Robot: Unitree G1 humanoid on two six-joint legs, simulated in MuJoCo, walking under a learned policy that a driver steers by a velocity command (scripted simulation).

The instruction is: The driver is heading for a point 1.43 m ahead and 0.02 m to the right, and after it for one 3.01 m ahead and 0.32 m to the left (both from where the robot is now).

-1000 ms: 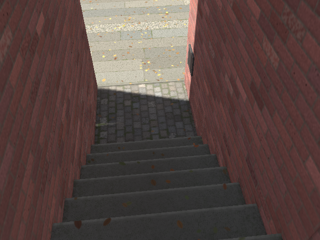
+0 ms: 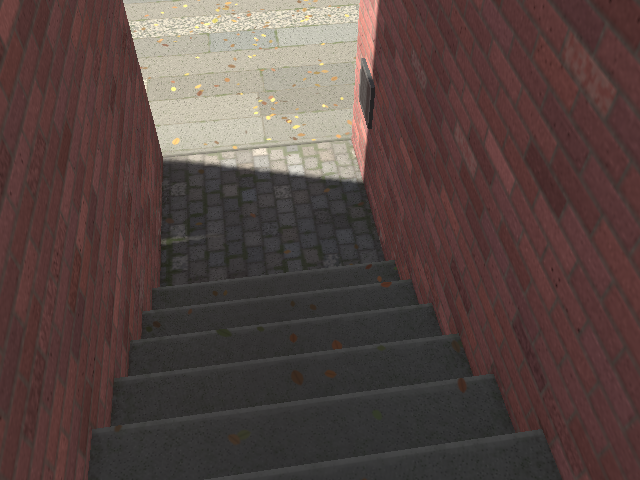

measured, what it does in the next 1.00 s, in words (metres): steps on the spot: right foot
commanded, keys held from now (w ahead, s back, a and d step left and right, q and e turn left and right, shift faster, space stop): q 0.20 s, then no key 0.80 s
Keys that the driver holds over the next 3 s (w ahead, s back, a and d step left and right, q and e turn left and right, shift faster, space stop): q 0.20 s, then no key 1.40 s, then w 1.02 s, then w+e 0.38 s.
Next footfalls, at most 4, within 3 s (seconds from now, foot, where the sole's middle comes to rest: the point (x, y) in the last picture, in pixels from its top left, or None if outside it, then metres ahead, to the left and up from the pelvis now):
0.40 right None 0.03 -0.16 -0.74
2.24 right None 0.29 -0.08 -0.92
2.72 left None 0.50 0.20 -1.11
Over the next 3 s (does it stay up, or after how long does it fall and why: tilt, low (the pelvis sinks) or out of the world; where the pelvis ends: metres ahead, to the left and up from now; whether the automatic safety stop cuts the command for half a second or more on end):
stays up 0.54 0.13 -0.37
